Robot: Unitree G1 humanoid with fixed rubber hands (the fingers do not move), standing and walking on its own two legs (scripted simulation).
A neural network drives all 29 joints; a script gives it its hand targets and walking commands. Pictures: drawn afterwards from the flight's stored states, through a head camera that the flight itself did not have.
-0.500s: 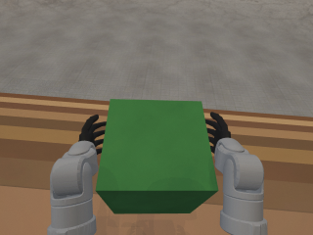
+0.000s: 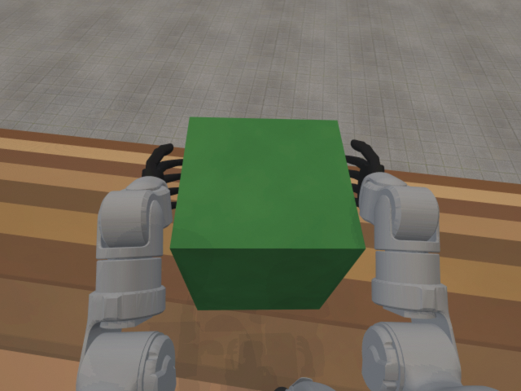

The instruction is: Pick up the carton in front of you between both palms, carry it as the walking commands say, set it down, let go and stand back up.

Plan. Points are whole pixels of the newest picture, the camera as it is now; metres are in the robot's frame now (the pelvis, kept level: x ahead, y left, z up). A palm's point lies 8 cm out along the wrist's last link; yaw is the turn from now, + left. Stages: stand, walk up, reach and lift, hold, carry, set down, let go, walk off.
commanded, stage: carry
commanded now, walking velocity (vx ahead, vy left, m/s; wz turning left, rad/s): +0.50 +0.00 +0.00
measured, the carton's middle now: (261, 223) +0.36 +0.01 +0.04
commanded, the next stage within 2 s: none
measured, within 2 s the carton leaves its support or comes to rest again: neither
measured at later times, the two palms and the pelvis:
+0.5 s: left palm (201, 95) +0.71 +0.15 +0.03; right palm (334, 104) +0.68 -0.14 +0.03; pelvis +0.35 +0.03 -0.15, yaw -1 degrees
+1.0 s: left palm (203, 116) +1.01 +0.23 -0.28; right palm (285, 107) +1.05 -0.07 -0.27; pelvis +0.69 +0.03 -0.35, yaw +0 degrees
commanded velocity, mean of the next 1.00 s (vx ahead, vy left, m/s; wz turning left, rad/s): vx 0.50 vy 0.00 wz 0.00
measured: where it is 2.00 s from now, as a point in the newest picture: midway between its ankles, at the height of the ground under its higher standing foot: (248, 214)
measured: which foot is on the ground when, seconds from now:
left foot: up 0.00-0.44, down 0.46-0.86, up 0.88-1.00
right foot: down 0.00-0.46, up 0.48-0.82, down 0.84-1.00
